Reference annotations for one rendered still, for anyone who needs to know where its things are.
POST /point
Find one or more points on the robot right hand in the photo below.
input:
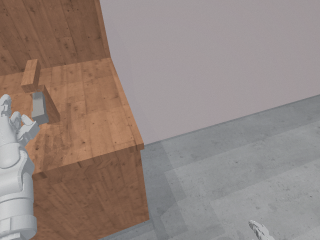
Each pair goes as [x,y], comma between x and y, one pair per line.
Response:
[261,231]

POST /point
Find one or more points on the left robot forearm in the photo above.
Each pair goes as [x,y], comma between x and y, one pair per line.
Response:
[17,220]

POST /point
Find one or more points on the tap lever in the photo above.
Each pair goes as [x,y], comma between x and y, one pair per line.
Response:
[39,113]

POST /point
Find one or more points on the robot left hand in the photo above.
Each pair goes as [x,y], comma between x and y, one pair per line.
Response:
[11,130]

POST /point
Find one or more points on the counter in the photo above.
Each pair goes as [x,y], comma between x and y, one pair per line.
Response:
[88,180]

